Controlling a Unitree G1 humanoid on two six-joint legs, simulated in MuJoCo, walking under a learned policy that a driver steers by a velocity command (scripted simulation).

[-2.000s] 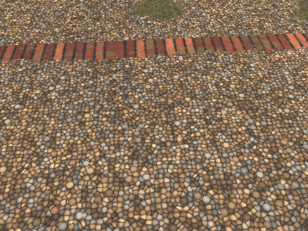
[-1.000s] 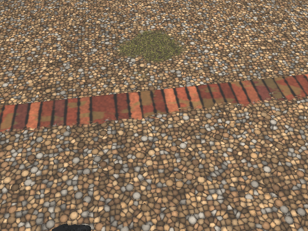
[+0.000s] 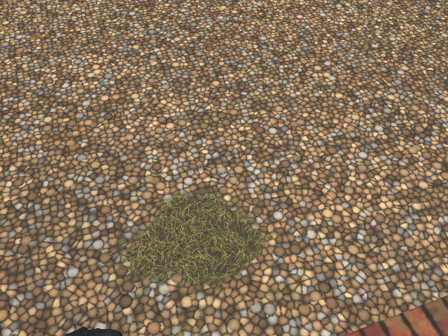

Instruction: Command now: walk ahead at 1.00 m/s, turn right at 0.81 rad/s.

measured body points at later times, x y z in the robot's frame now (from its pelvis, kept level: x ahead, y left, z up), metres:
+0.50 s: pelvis +0.49 +0.04 -0.01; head +0.52 +0.03 +0.44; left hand +0.43 +0.29 -0.14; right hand +0.67 -0.19 -0.12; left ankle +0.65 +0.08 -0.71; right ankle +0.23 -0.02 -0.68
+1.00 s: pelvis +0.96 +0.11 +0.00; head +0.99 +0.14 +0.45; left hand +1.03 +0.43 -0.08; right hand +1.13 -0.15 -0.11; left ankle +0.72 +0.09 -0.62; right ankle +1.11 +0.04 -0.72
